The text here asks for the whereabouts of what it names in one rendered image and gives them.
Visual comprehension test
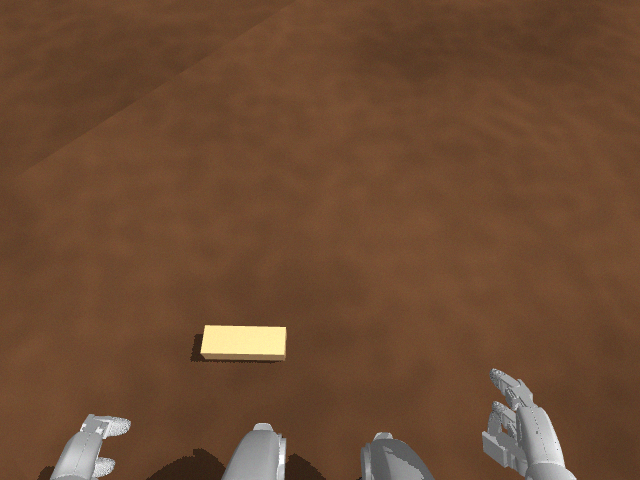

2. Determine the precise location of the right robot arm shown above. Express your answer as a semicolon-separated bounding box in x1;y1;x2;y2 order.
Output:
525;463;577;480

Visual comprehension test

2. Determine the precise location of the right robot hand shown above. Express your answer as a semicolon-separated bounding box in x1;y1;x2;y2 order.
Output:
482;369;565;477

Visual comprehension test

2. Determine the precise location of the left robot hand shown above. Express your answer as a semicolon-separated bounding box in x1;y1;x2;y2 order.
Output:
50;414;131;480

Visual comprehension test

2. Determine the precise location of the carton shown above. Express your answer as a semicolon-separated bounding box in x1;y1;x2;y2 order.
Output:
200;325;287;361

